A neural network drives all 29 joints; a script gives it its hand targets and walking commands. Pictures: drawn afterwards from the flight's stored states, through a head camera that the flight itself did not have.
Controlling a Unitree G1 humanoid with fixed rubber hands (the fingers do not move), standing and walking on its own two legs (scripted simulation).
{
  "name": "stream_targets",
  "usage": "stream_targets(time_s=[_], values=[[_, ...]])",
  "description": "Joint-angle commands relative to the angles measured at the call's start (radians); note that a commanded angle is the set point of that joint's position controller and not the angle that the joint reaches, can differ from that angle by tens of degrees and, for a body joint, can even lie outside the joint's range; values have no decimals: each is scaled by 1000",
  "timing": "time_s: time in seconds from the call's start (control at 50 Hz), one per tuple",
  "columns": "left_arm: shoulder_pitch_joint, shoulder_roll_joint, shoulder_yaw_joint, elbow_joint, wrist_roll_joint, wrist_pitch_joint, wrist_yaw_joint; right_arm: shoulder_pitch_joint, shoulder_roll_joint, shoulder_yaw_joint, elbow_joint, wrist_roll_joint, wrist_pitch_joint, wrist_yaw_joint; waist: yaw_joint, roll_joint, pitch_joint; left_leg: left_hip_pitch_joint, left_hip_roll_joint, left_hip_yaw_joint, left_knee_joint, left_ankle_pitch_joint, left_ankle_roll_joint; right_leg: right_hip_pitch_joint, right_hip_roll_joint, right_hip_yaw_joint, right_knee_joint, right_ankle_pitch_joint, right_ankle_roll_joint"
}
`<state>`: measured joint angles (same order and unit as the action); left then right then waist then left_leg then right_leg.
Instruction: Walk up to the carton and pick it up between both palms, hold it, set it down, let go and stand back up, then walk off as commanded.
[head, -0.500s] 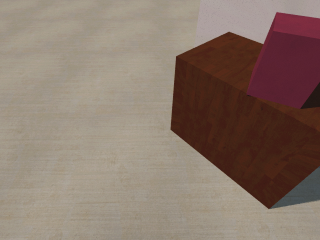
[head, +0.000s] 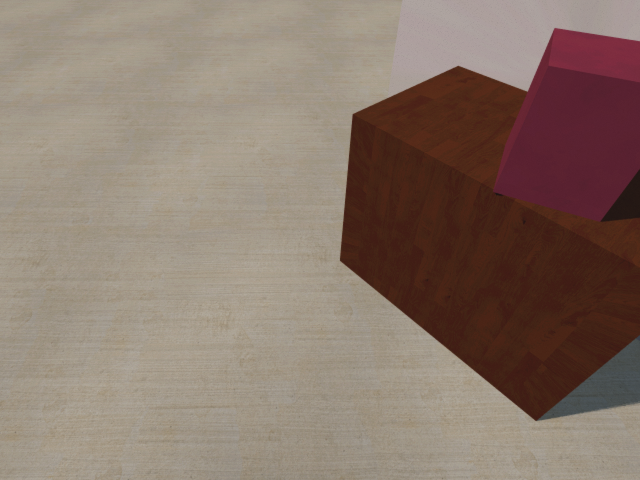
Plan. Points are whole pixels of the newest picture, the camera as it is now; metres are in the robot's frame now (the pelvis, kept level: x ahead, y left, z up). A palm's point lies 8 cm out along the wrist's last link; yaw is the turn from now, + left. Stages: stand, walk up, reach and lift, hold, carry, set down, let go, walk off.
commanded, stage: walk up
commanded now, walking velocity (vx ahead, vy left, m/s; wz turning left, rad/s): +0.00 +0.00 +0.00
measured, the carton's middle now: (577, 125) +0.84 -0.55 +0.04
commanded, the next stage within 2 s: none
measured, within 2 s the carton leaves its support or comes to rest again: neither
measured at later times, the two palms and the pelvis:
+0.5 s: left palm (136, 430) +0.23 +0.25 -0.08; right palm out of the picture +0.06 -0.44 -0.12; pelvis +0.06 -0.07 -0.03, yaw -17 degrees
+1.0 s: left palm (245, 275) +0.51 +0.15 -0.11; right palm out of the picture +0.05 -0.33 -0.08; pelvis +0.21 -0.03 -0.02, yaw -36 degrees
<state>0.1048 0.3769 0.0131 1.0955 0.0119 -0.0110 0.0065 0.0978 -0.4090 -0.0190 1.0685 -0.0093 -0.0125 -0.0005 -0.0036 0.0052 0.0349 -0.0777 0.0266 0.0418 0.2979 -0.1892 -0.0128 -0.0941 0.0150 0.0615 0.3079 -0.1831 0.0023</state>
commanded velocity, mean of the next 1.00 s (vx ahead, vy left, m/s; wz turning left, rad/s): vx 0.00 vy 0.00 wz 0.00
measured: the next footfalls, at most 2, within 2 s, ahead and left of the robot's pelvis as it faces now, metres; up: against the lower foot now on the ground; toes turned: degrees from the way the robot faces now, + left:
right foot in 0.42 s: +0.14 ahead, -0.22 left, +0.00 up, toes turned -17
left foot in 0.86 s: +0.34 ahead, +0.02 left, +0.00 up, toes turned -32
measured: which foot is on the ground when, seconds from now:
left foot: down 0.00-0.42, up 0.44-0.84, down 0.86-1.00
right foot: down 0.00-0.16, up 0.18-0.40, down 0.42-0.86, up 0.88-1.00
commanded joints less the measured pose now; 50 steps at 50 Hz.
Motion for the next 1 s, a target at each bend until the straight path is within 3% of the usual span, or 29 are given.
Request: stream_targets(time_s=[0.0, 0.08, 0.1, 0.12, 0.14, 0.16, 0.22, 0.26, 0.3, 0.36, 0.38, 0.4, 0.42, 0.44, 0.46, 0.5, 0.52, 0.56, 0.62, 0.64, 0.7, 0.74, 0.8, 0.84, 0.86, 0.88, 0.9, 0.94, 0.98], values=[[-40, 182, 33, -56, 9, -18, 2, -61, -171, -31, -46, -11, -8, -13, 8, 17, -52, 43, 117, -82, -25, 150, 33, -33, -125, 83, -34, 219, -16], [-50, 199, 34, -51, 7, -14, 8, -34, -137, -21, -47, -3, -5, -8, -15, 48, -50, 37, 119, -72, -41, 138, 25, -34, -133, 111, -15, 225, -33], [0, 242, 66, -160, 19, 25, -33, 23, -274, -107, -118, -5, -26, 4, -68, 84, -67, 242, 82, -15, 57, -207, 81, -291, -56, 97, 146, -61, -76], [-82, 238, 83, -191, 24, 35, -52, 124, -282, -118, -116, -15, -32, 3, -113, 100, -9, 319, 177, -140, -44, -414, 128, -528, -19, 86, 257, -284, -68], [-115, 202, 74, -238, 34, 32, -64, 144, -341, -140, -122, -23, -35, -1, -142, 238, 42, 217, 386, -282, -192, -498, 213, -573, -25, 13, 490, -264, -46], [-102, 246, 81, -261, 39, 35, -69, 70, -353, -148, -177, -29, -46, -2, -101, 140, 39, 112, 472, -314, -203, -427, 257, -541, -92, 49, 620, -261, -37], [7, 253, 94, -242, 24, 28, -100, 17, -291, -142, -250, -31, -55, 7, -38, 27, 37, 126, 364, -110, -123, -216, 228, -515, -145, 16, 530, -203, -21], [23, 239, 106, -284, 24, 19, -118, 11, -298, -143, -283, -37, -57, 16, -44, 50, 58, 66, 354, -34, -89, -202, 233, -437, -148, -18, 423, -178, -15], [88, 218, 105, -289, 12, 11, -123, -23, -281, -142, -330, -46, -45, 40, -24, 172, 37, -46, 239, 134, -24, -137, 182, -282, -89, -115, 359, -100, -32], [228, 265, 138, -258, 9, -11, -102, 15, -264, -134, -366, -42, -20, 47, 44, 27, -49, -232, 182, 182, 318, -161, 144, 26, 6, -189, 318, -96, -49], [355, 331, 164, -240, 13, -17, -84, 15, -216, -120, -388, -35, -13, 54, 121, -131, -103, -380, 139, 186, 591, -185, 119, 176, -15, -68, 282, -194, -102], [390, 425, 193, -265, 16, -15, -62, 43, -169, -95, -434, -27, -15, 63, 134, -357, -107, -582, -2, 142, 856, -446, 76, 221, -242, 434, 11, -473, -201], [394, 415, 184, -303, 12, -20, -52, 11, -178, -106, -444, -26, -2, 64, 115, -290, -62, -554, -4, -34, 901, -430, 63, 105, -326, 726, -173, -567, -269], [323, 448, 178, -320, -1, -27, -45, 36, -218, -114, -445, -18, -7, 63, 49, -130, -9, -539, 5, -107, 893, -393, 67, -1, -376, 777, -165, -548, -264], [269, 424, 172, -327, -2, -27, -32, 25, -237, -114, -436, -16, -2, 58, 27, -21, 65, -504, 42, -118, 876, -407, 62, -82, -351, 708, -128, -527, -253], [193, 378, 144, -363, -17, -43, -25, 148, -253, -133, -399, 1, 2, 60, -26, -65, 56, -463, 84, -100, 777, -264, 44, -93, -212, 392, -26, -375, -182], [193, 341, 139, -349, -16, -52, -17, 178, -255, -136, -390, -7, 7, 61, -34, -36, 43, -425, 68, -104, 774, -187, 35, -130, -174, 381, -37, -356, -139], [202, 321, 134, -364, 3, -70, 0, 206, -240, -139, -406, -15, 20, 68, -40, -147, 41, -386, 88, -105, 730, -99, 29, -220, -143, 339, -44, -321, -154], [171, 304, 136, -387, 20, -74, 18, 152, -202, -135, -440, -19, 42, 68, -42, -112, 105, -404, 33, -98, 695, -85, 16, -301, -110, 323, -45, -320, -168], [207, 311, 127, -401, 12, -81, 18, 164, -196, -139, -439, -20, 40, 64, -39, -115, 105, -403, 39, -81, 668, -96, 11, -321, -151, 291, 2, -146, -208], [206, 307, 131, -447, 20, -62, 19, 181, -189, -130, -437, -8, 37, 53, -27, -149, 9, -336, 6, -69, 606, -124, 22, -309, -107, 264, 94, -73, -207], [220, 293, 133, -478, 24, -55, 28, 204, -187, -133, -428, -11, 31, 39, -31, -208, -9, -302, 18, -107, 514, -121, 44, -236, -129, 295, 232, 261, -186], [174, 280, 123, -494, -2, -27, 31, 307, -201, -141, -406, -13, 2, 19, -78, -62, -83, -89, -6, -57, 198, -26, 65, -269, -48, 209, 472, 205, -103], [259, 195, 98, -500, -3, -15, 39, 225, -320, -153, -434, -22, -5, 11, -7, 226, -35, -31, 303, -489, 84, 135, 99, -453, 127, 124, 709, -398, -23], [261, 255, 106, -485, 11, -2, 51, 219, -357, -166, -440, -22, -6, 18, -13, 299, -94, -77, 420, -617, 77, 197, 214, -470, 90, 101, 888, -453, -13], [256, 287, 118, -476, 7, -2, 46, 183, -347, -159, -456, 5, -12, 16, -2, 272, -45, -143, 405, -612, 57, 230, 219, -466, 61, 133, 928, -433, -21], [242, 295, 120, -431, 0, 4, 34, 176, -283, -149, -430, 10, -16, 8, 4, 120, -5, -108, 311, -447, 118, 350, 92, -467, 25, 140, 891, -360, -23], [222, 251, 109, -434, -11, 22, 25, 212, -257, -117, -418, -1, -16, -7, 7, 167, 21, -127, 209, -201, 199, 470, 65, -444, 43, 108, 878, -270, -6], [208, 237, 103, -424, -1, 37, 11, 298, -247, -103, -388, 9, -20, -12, -17, 151, -49, -25, 197, -180, 193, 450, 29, -434, 61, 90, 836, -212, -2]])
